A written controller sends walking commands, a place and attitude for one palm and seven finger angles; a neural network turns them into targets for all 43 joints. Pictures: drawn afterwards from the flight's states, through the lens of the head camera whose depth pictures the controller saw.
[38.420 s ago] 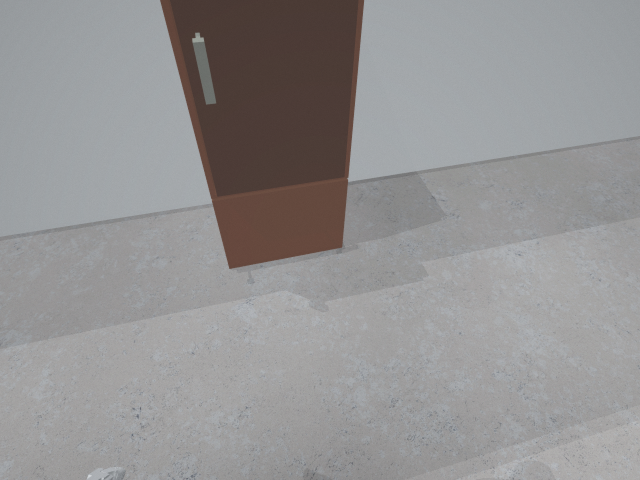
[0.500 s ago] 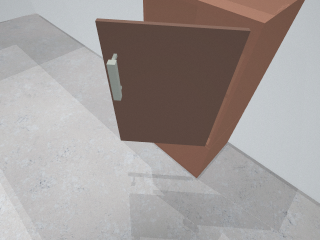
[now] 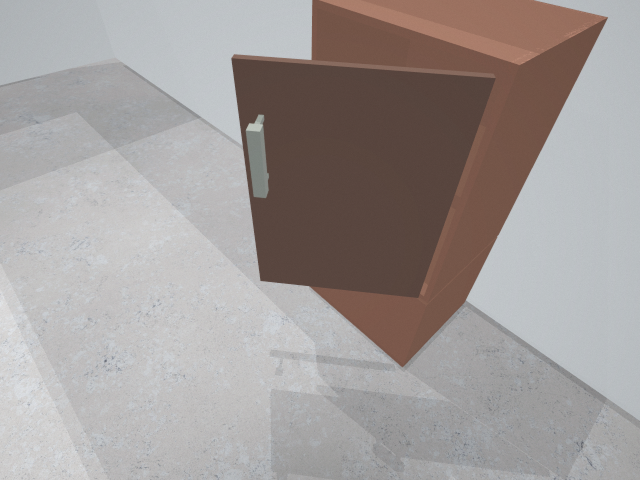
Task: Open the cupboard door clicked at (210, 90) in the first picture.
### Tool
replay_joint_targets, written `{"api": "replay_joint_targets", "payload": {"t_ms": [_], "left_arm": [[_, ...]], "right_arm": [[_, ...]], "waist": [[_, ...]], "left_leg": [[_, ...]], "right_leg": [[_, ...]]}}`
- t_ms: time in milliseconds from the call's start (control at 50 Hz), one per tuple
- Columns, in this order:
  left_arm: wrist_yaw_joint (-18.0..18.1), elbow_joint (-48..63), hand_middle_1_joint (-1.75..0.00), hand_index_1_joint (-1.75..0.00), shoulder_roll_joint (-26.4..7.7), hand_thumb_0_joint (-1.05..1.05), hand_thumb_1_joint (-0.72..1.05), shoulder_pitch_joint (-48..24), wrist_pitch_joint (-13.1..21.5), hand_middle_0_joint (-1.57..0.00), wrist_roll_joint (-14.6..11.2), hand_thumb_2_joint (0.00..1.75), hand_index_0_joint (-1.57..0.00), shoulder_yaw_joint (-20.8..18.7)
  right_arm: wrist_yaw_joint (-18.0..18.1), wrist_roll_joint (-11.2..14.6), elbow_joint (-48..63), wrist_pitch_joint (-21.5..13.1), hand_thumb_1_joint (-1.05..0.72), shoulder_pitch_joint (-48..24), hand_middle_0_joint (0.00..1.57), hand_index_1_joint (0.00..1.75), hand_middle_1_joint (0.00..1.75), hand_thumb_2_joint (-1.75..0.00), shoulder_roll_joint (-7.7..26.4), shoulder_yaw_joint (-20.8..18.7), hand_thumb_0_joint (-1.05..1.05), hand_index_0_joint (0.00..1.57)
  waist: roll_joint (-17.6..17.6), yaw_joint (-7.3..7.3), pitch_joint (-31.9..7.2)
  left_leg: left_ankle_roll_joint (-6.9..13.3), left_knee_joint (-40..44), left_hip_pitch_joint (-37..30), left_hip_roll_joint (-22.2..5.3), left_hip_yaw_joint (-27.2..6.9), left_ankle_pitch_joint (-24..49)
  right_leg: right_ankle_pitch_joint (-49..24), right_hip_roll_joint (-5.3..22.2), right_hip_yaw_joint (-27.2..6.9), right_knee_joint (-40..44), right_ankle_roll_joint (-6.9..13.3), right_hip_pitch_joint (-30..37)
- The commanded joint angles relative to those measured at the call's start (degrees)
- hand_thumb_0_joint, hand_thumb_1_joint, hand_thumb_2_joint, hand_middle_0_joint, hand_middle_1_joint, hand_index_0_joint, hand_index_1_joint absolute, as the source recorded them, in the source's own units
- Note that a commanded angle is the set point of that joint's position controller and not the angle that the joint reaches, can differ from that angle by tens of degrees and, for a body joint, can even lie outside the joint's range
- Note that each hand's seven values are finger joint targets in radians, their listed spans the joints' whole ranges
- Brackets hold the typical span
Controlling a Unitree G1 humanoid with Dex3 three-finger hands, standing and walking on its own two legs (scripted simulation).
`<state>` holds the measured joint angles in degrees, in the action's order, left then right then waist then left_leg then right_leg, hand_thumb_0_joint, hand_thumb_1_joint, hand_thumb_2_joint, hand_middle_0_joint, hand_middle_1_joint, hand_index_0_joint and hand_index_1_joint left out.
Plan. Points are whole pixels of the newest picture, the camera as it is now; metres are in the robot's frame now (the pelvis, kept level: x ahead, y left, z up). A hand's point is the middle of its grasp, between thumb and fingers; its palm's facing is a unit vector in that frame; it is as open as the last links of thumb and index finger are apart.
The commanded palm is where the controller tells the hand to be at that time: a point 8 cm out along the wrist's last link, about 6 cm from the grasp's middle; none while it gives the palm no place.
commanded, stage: come to a stop and stand still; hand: left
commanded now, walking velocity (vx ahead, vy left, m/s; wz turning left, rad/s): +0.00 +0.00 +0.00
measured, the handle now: (260, 156) +0.66 +0.16 +0.06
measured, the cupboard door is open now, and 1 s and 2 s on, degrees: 40 40 40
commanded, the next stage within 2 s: look again from close up in 1.96 s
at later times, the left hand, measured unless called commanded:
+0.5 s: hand out of the picture -0.04 +0.14 -0.18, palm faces +0.08 -0.99 -0.13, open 7.4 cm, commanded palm none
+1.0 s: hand out of the picture -0.11 +0.16 -0.17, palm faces +0.03 -0.98 -0.19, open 7.4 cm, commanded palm none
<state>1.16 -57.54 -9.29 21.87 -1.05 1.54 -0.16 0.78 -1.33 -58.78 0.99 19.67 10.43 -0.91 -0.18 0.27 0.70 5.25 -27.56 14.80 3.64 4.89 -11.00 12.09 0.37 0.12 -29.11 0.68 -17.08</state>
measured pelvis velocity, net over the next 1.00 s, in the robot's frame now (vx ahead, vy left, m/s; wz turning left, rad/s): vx -0.13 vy -0.02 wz -0.04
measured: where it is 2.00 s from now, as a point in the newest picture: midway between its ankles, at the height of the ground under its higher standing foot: outside the picture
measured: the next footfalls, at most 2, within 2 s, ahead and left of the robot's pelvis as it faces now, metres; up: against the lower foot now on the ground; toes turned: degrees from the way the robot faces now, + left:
right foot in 0.98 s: -0.13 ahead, -0.12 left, +0.00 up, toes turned -3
left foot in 1.28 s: -0.06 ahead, +0.12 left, +0.00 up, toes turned +1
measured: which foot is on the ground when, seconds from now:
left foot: down 0.00-0.96, up 0.98-1.00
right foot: down 0.00-0.70, up 0.72-0.96, down 0.98-1.00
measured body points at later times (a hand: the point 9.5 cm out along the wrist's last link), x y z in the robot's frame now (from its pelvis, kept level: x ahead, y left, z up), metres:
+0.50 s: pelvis -0.04 -0.02 +0.00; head -0.06 -0.01 +0.45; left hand -0.05 +0.19 -0.16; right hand -0.02 -0.24 -0.16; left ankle +0.06 +0.06 -0.73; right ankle +0.07 -0.12 -0.73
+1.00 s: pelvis -0.13 -0.02 +0.00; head -0.15 -0.01 +0.45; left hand -0.12 +0.21 -0.15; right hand -0.14 -0.24 -0.15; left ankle -0.02 +0.07 -0.72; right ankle -0.18 -0.11 -0.74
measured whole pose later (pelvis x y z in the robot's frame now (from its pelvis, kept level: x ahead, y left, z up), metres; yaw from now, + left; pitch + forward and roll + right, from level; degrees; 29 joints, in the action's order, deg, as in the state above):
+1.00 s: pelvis -0.13 -0.02 +0.00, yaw -2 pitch -1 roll +0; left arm 1.2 -55.9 -8.8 22.0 -1.6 1.3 -2.5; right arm 1.3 -1.7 -59.6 2.1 20.0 7.3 -2.4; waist -1.0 -0.6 -2.7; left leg 0.0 -32.5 23.6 2.0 3.2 -16.4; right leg 20.8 -1.0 1.1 -24.5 4.6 -6.2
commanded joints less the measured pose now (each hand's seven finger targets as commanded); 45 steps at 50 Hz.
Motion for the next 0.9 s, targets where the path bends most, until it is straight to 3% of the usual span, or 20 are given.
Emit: {"api": "replay_joint_targets", "payload": {"t_ms": [0, 60, 380, 520, 540, 580, 600, 620, 640, 660, 680, 700, 720, 740, 760, 780, 800, 840, 860, 880], "left_arm": [[0.5, 1.6, -0.3, -0.3, -4.2, 0.0, 0.9, 2.9, 1.5, -0.2, -0.1, 0.9, -0.2, -0.8], [0.6, 0.9, -0.3, -0.3, -4.3, 0.0, 0.9, 2.3, 1.7, -0.2, -0.2, 0.9, -0.2, -0.7], [0.5, -0.8, -0.3, -0.3, -2.8, 0.0, 0.9, 3.3, 1.6, -0.2, 0.0, 0.9, -0.2, -1.3], [0.3, 0.7, -0.3, -0.3, -4.1, 0.0, 0.9, 2.9, 0.1, -0.2, 0.1, 0.9, -0.2, -3.0], [0.3, 1.2, -0.3, -0.3, -4.5, 0.0, 0.9, 2.0, -0.3, -0.2, 0.2, 0.9, -0.2, -3.5], [1.1, 3.6, -0.3, -0.3, -6.8, 0.0, 0.9, -5.0, -0.6, -0.2, 0.1, 0.9, -0.2, -4.4], [1.7, 5.9, -0.3, -0.3, -7.9, 0.0, 0.9, -12.5, -0.7, -0.2, 0.1, 0.9, -0.2, -5.1], [1.9, 7.4, -0.3, -0.3, -7.6, 0.0, 0.9, -17.1, -0.3, -0.2, 0.3, 0.9, -0.2, -5.1], [2.0, 7.6, -0.3, -0.3, -7.1, 0.0, 0.9, -16.9, -0.2, -0.2, 0.3, 0.9, -0.2, -4.7], [1.7, 6.6, -0.3, -0.3, -4.9, 0.0, 0.9, -12.7, -0.6, -0.2, 0.0, 0.9, -0.2, -4.2], [1.4, 6.8, -0.3, -0.3, -1.5, 0.0, 0.9, -7.5, -0.9, -0.2, -1.0, 0.9, -0.2, -3.8], [1.0, 6.6, -0.3, -0.3, -2.8, 0.0, 0.9, -5.2, -1.6, -0.2, -1.0, 0.9, -0.2, -4.7], [0.7, 5.3, -0.3, -0.3, -3.1, 0.0, 0.9, -1.7, -2.3, -0.2, -0.1, 0.9, -0.2, -5.0], [0.5, 4.1, -0.3, -0.3, -3.3, 0.0, 0.9, 1.2, -2.4, -0.2, 0.4, 0.9, -0.2, -5.0], [0.3, 3.7, -0.3, -0.3, -3.1, 0.0, 0.9, 2.0, -2.2, -0.2, 0.5, 0.9, -0.2, -4.7], [0.1, 3.0, -0.3, -0.3, -1.8, 0.0, 0.9, 2.8, -1.8, -0.2, 0.4, 0.9, -0.2, -4.1], [-0.1, 2.7, -0.3, -0.3, -1.1, 0.0, 0.9, 3.7, -1.5, -0.2, 0.2, 0.9, -0.2, -3.5], [-0.4, 2.6, -0.3, -0.3, -1.0, 0.0, 0.9, 5.1, -1.4, -0.2, 0.0, 0.9, -0.2, -2.9], [-0.3, 2.5, -0.3, -0.3, -0.9, 0.0, 0.9, 5.8, -1.3, -0.2, -0.1, 0.9, -0.2, -2.7], [-0.3, 1.6, -0.3, -0.3, -0.7, 0.0, 0.9, 8.3, -1.6, -0.2, -0.5, 0.9, -0.2, -2.6]], "right_arm": [[0.3, 0.4, 3.1, -1.7, -0.9, -0.5, 0.2, 0.3, 0.3, -0.9, 5.8, -1.1, 0.0, 0.2], [0.3, 0.5, 1.7, -1.6, -0.9, 1.1, 0.2, 0.3, 0.3, -0.9, 5.1, -0.9, 0.0, 0.2], [0.6, 0.3, -0.1, -1.6, -0.9, 1.1, 0.2, 0.3, 0.3, -0.9, 3.6, -1.2, 0.0, 0.2], [0.5, -0.2, 0.3, -0.1, -0.9, 1.8, 0.2, 0.3, 0.3, -0.9, 3.5, -2.0, 0.0, 0.2], [0.5, -0.3, 0.2, 0.6, -0.9, 3.0, 0.2, 0.3, 0.3, -0.9, 3.1, -2.4, 0.0, 0.2], [0.7, -0.4, -1.6, 1.7, -0.9, 10.5, 0.2, 0.3, 0.3, -0.9, 1.5, -3.1, 0.0, 0.2], [0.6, -0.1, -3.1, 1.9, -0.9, 16.0, 0.2, 0.3, 0.3, -0.9, 1.4, -3.6, 0.0, 0.2], [0.4, 0.2, -3.9, 1.2, -0.9, 19.5, 0.2, 0.3, 0.3, -0.9, 0.3, -3.4, 0.0, 0.2], [0.1, 0.2, -3.7, 0.3, -0.9, 20.2, 0.2, 0.3, 0.3, -0.9, -0.8, -2.6, 0.0, 0.2], [0.1, -0.3, -2.7, -0.2, -0.9, 17.8, 0.2, 0.3, 0.3, -0.9, -1.1, -1.9, 0.0, 0.2], [0.8, -1.0, 0.0, -1.2, -0.9, 12.2, 0.2, 0.3, 0.3, -0.9, 2.4, -1.9, 0.0, 0.2], [1.6, -0.6, 3.4, -1.0, -0.9, 1.8, 0.2, 0.3, 0.3, -0.9, 5.8, -2.6, 0.0, 0.2], [1.3, -0.5, 5.3, -1.2, -0.9, -5.4, 0.2, 0.3, 0.3, -0.9, 6.1, -2.3, 0.0, 0.2], [1.1, -0.5, 6.6, -1.7, -0.9, -9.2, 0.2, 0.3, 0.3, -0.9, 6.1, -2.2, 0.0, 0.2], [1.1, -0.5, 6.7, -2.3, -0.9, -9.8, 0.2, 0.3, 0.3, -0.9, 5.7, -2.1, 0.0, 0.2], [1.2, -0.8, 5.8, -2.5, -0.9, -8.0, 0.2, 0.3, 0.3, -0.9, 5.7, -2.1, 0.0, 0.2], [1.2, -1.0, 4.6, -2.3, -0.9, -5.3, 0.2, 0.3, 0.3, -0.9, 6.1, -2.4, 0.0, 0.2], [1.3, -1.3, 2.5, -1.4, -0.9, 0.4, 0.2, 0.3, 0.3, -0.9, 6.7, -2.7, 0.0, 0.2], [1.4, -1.2, 1.6, -1.1, -0.9, 2.5, 0.2, 0.3, 0.3, -0.9, 6.6, -2.7, 0.0, 0.2], [1.2, -1.1, 0.8, -0.5, -0.9, 3.8, 0.2, 0.3, 0.3, -0.9, 6.6, -2.9, 0.0, 0.2]], "waist": [[-0.2, 0.08, 4.1], [-0.7, -0.74, 4.7], [-1.1, -0.16, 4.6], [-3.0, -0.58, 3.1], [-5.1, -1.26, 2.4], [-12.4, -5.43, -2.2], [-13.4, -9.05, -2.6], [-11.0, -10.53, 0.7], [-5.4, -9.75, 5.1], [5.1, -7.48, 9.5], [21.9, -3.46, 11.5], [18.6, 0.91, 11.0], [13.7, 4.84, 7.8], [10.0, 6.24, 6.7], [4.6, 6.61, 6.0], [2.2, 5.47, 5.0], [3.6, 3.94, 3.0], [8.2, 0.9, 0.5], [9.1, 0.17, 2.3], [9.3, 0.58, 3.9]], "left_leg": [[-1.3, 13.0, 7.6, -9.5, -13.2, -20.9], [-1.6, 12.3, 5.2, -9.2, -12.8, -19.4], [-2.2, 10.4, 7.9, -8.1, -12.1, -20.6], [-3.5, 2.8, 6.2, -4.3, -8.7, -21.2], [-4.0, -3.1, 3.2, -2.4, -6.7, -18.8], [-5.1, -23.1, -10.5, 1.2, -1.1, -9.0], [-4.4, -29.1, -16.8, -1.5, -3.7, -7.7], [-3.7, -25.9, -17.5, -3.4, -4.8, -10.8], [-3.1, -13.2, -13.4, -4.6, -5.7, -13.4], [-2.4, 3.8, -5.4, -6.6, -10.2, -20.3], [0.2, 20.3, 10.8, -18.0, -28.4, -34.0], [4.6, 25.6, 27.8, -22.0, -31.7, -37.0], [4.3, 25.8, 34.1, -21.4, -32.0, -39.2], [4.0, 24.1, 34.5, -19.9, -28.9, -35.7], [4.1, 22.3, 32.4, -18.4, -26.1, -30.1], [3.2, 20.3, 26.6, -16.4, -22.5, -26.0], [2.5, 19.3, 19.5, -15.4, -20.3, -25.0], [0.7, 21.6, 9.5, -14.7, -20.2, -29.2], [0.0, 22.4, 8.0, -14.2, -20.0, -28.9], [-1.7, 22.9, 8.7, -12.7, -18.3, -28.8]], "right_leg": [[10.2, 3.4, -6.4, 6.3, 2.2, 1.4], [12.7, 3.7, -7.3, 7.9, 2.4, -1.6], [14.9, 3.4, -8.0, 7.9, 2.0, -1.9], [22.9, 3.6, -7.6, 9.1, 2.3, -7.9], [25.5, 4.7, -8.3, 11.3, 2.8, -12.0], [29.5, 11.5, -12.2, 20.2, 5.2, -24.6], [26.7, 13.7, -11.9, 20.9, 4.9, -31.2], [24.9, 13.1, -9.9, 18.8, 3.7, -33.9], [23.4, 11.0, -8.3, 11.8, 2.6, -31.7], [24.6, 4.6, -5.1, -1.8, 1.6, -29.0], [15.0, -3.1, 0.1, -22.2, -1.0, -20.7], [9.3, -1.1, -5.1, -34.7, -0.8, -10.1], [7.5, -1.6, -4.8, -44.4, -0.5, -4.2], [6.8, -1.3, -4.4, -48.2, -0.5, -3.6], [6.4, -0.8, -4.1, -47.3, -0.4, -3.8], [8.3, -0.6, -1.8, -41.1, -0.4, -3.5], [12.4, -0.7, 1.1, -32.4, 0.0, -2.5], [20.5, -2.7, 5.9, -16.5, 1.4, 1.7], [21.9, -3.5, 6.6, -7.9, 1.9, 4.0], [19.7, -4.6, 7.3, 0.5, 2.6, 9.0]]}}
